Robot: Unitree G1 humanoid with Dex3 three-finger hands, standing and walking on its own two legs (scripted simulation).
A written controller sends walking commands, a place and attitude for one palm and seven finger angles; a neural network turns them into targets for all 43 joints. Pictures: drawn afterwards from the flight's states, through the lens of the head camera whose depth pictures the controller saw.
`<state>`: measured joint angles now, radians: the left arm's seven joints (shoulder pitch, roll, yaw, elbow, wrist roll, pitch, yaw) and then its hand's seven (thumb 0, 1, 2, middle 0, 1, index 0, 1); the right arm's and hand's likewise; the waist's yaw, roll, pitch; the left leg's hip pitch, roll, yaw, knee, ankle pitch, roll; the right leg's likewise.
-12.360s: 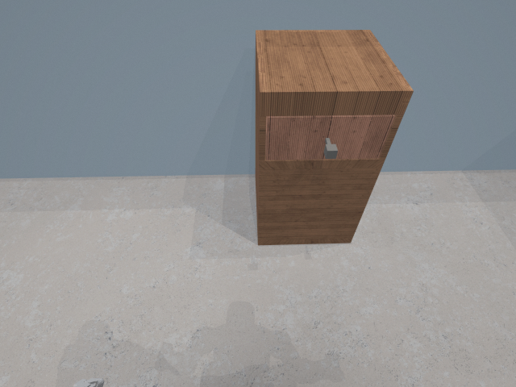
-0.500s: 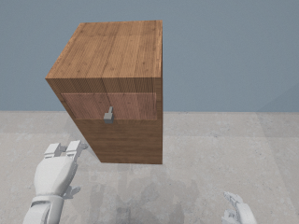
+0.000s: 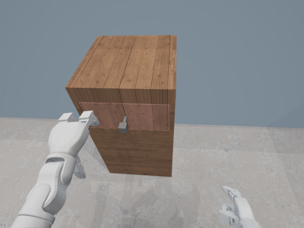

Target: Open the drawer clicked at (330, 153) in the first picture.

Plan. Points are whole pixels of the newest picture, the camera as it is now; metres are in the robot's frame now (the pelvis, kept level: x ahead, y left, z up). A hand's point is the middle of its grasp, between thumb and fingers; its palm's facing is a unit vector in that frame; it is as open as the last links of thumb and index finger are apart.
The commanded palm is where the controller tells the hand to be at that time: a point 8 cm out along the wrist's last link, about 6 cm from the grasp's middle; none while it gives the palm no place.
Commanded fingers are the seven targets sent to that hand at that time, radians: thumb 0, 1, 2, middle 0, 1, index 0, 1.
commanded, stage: raise the hand with hooked fingers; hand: left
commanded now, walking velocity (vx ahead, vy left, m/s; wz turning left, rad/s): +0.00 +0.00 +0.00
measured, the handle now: (124, 124) +0.54 +0.21 -0.14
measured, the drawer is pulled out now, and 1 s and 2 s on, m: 0.00 0.00 0.00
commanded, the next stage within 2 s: move the hooked fingers above the handle in 0.48 s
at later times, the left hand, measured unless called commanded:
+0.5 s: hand (80, 141) +0.30 +0.24 +0.08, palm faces +0.06 -0.08 -0.99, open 13.8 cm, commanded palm +0.27 +0.24 +0.14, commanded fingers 0.00 -0.50 0.30 -0.30 -1.20 -0.30 -1.20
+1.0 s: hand (95, 137) +0.34 +0.22 +0.03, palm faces -0.01 -0.06 -1.00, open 13.8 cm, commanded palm +0.33 +0.23 +0.09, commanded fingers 0.00 -0.50 0.30 -0.30 -1.20 -0.30 -1.20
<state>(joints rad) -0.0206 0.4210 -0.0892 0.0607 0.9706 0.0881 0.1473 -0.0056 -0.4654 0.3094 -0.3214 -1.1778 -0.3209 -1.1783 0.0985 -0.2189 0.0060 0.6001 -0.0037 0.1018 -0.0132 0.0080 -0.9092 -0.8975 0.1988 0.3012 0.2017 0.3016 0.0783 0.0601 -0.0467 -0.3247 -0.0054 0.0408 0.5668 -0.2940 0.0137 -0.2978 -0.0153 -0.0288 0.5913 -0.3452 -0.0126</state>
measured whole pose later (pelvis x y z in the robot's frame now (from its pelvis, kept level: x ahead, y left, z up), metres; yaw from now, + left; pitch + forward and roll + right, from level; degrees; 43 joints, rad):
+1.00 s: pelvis -0.01 -0.01 -0.01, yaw +1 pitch +7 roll +1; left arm -0.30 0.43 -0.08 0.45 1.01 -0.06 0.20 -0.01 -0.49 0.30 -0.32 -1.20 -0.32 -1.20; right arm 0.18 -0.25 -0.04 0.66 0.01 0.09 -0.03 0.01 -0.91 -0.90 0.20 0.30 0.20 0.30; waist 0.04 0.04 -0.06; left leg -0.46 0.01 0.02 0.63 -0.30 0.00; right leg -0.43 0.00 -0.05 0.65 -0.35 -0.03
